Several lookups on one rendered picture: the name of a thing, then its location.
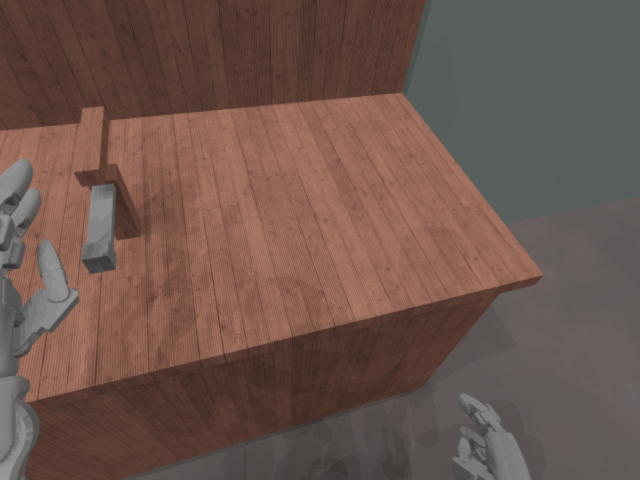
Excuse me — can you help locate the counter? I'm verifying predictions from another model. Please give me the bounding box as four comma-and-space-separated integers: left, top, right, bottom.
0, 0, 544, 480

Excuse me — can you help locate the robot left forearm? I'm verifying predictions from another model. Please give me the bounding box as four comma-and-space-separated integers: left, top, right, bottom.
0, 375, 40, 480

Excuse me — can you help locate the right robot hand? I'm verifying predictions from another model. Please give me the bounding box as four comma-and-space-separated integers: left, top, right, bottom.
453, 393, 531, 480

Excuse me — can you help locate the left robot hand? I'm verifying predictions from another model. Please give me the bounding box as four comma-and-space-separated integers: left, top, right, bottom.
0, 159, 80, 377

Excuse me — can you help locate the tap lever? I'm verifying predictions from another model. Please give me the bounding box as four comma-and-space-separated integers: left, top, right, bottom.
81, 183, 117, 274

